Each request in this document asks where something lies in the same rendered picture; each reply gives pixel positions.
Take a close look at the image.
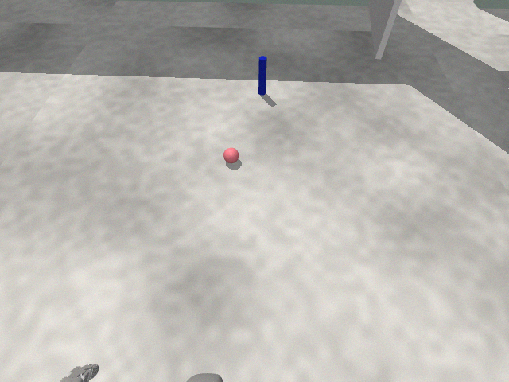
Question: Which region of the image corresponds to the left robot hand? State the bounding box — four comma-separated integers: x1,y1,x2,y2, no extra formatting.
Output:
60,364,99,382

